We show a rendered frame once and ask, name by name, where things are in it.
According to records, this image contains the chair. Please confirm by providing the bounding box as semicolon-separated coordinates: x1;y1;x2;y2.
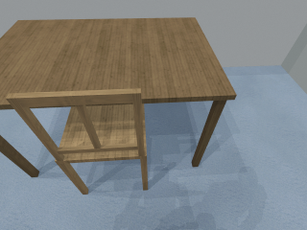
6;88;148;195

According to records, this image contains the table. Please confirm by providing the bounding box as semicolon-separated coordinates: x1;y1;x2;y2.
0;17;237;177

